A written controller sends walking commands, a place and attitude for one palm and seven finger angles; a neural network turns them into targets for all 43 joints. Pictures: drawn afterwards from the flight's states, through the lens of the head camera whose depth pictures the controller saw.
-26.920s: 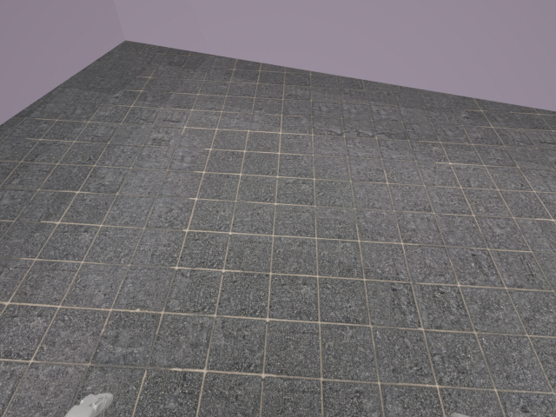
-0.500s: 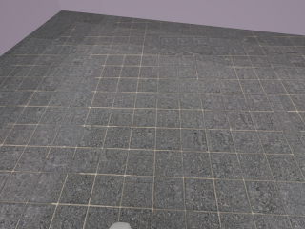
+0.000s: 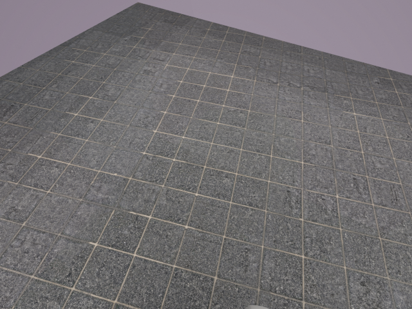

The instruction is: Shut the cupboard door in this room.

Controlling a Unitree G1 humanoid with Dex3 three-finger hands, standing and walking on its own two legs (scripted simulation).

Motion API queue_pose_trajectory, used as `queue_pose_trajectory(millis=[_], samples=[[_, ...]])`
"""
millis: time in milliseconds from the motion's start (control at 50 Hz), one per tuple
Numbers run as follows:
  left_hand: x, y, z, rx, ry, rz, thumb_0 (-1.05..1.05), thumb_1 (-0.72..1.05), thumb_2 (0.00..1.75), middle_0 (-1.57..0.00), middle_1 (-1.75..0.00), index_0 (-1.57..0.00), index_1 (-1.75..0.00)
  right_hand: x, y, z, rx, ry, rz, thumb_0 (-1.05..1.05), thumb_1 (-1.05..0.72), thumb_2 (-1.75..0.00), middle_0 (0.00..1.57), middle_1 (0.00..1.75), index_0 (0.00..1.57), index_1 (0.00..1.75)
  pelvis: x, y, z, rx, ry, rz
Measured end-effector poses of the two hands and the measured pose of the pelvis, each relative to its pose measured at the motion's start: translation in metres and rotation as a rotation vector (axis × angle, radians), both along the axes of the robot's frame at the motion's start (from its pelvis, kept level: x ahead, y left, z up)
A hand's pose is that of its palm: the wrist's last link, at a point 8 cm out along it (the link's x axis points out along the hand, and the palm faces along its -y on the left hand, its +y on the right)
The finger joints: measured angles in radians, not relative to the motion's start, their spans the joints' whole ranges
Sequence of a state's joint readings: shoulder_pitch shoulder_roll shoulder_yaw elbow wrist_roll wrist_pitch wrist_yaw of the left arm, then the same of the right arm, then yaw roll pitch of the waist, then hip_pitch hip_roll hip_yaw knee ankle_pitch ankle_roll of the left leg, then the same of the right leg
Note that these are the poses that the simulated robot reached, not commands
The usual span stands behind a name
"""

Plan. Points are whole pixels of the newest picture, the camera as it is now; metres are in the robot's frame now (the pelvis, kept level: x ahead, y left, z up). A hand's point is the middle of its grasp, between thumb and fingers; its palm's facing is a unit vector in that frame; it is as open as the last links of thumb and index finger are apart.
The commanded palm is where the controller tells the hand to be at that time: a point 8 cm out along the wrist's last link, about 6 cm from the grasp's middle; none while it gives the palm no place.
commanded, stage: turn or walk to find it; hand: left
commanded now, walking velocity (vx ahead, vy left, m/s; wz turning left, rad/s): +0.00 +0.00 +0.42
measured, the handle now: out of the picture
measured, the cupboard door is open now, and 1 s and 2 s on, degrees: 100 100 100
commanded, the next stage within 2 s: stand and wait in 0.10 s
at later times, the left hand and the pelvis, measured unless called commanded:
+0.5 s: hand out of the picture -0.03 +0.12 -0.17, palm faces +0.08 -0.97 -0.22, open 7.3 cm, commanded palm none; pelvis -0.04 -0.07 +0.00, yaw +0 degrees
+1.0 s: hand out of the picture +0.04 +0.13 -0.17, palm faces -0.22 -0.94 -0.28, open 7.3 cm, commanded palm none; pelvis -0.08 -0.08 -0.02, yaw -16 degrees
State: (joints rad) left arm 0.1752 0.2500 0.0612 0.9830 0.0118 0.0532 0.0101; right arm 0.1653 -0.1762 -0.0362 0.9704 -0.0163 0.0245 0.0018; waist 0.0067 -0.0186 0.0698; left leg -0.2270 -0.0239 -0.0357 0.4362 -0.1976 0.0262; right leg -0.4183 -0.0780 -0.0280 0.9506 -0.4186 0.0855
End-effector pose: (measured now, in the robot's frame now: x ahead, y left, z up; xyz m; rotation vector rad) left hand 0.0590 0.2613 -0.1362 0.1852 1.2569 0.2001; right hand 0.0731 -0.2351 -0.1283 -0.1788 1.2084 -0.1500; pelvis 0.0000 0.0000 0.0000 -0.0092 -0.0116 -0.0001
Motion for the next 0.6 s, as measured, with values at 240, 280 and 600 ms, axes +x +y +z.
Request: queue_pose_trajectory(millis=[240, 280, 600], samples=[[-0.018, -0.068, 0.018, 0.037, -0.080, 0.025, 0.00, 0.91, 0.90, -0.20, -0.30, -0.20, -0.30, -0.047, -0.057, -0.034, 0.048, 0.141, 0.010, 0.01, -0.91, -0.90, 0.20, 0.30, 0.20, 0.30, -0.020, -0.051, -0.005, 0.046, -0.002, 0.081], [-0.031, -0.078, 0.018, 0.026, -0.047, 0.031, 0.00, 0.91, 0.90, -0.20, -0.30, -0.20, -0.30, -0.048, -0.063, -0.031, 0.050, 0.138, 0.009, 0.01, -0.91, -0.90, 0.20, 0.30, 0.20, 0.30, -0.020, -0.056, -0.002, 0.053, -0.006, 0.073], [-0.122, -0.080, -0.010, -0.054, 0.178, 0.059, 0.00, 0.91, 0.90, -0.20, -0.30, -0.20, -0.30, -0.045, -0.065, -0.007, -0.032, 0.033, -0.020, 0.00, -0.91, -0.90, 0.20, 0.30, 0.20, 0.30, -0.054, -0.056, -0.002, 0.026, 0.027, -0.049]])
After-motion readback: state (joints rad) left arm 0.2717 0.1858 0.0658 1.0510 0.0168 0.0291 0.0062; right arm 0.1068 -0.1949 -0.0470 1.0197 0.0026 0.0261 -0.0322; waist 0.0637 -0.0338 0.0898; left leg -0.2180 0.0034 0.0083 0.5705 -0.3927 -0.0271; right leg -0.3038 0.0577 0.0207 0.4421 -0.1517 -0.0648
